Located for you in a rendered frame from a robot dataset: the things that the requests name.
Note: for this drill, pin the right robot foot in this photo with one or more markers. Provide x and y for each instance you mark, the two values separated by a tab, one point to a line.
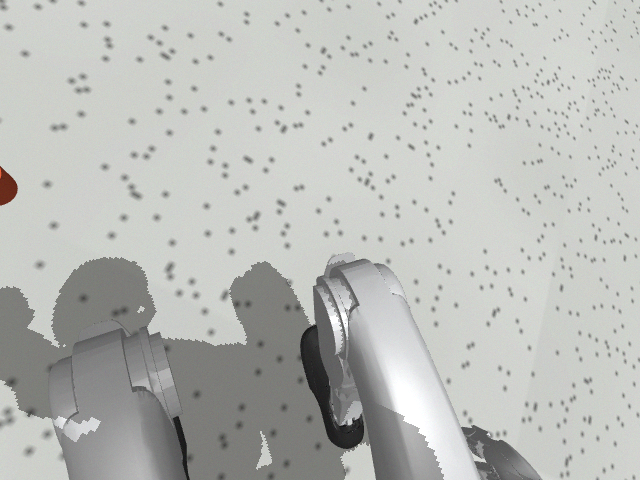
344	436

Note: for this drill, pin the right robot hand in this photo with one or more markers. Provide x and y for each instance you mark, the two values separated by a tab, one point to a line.
503	461

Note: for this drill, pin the tin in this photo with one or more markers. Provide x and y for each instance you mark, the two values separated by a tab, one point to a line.
8	187

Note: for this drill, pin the left robot foot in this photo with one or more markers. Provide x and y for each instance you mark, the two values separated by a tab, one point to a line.
182	442

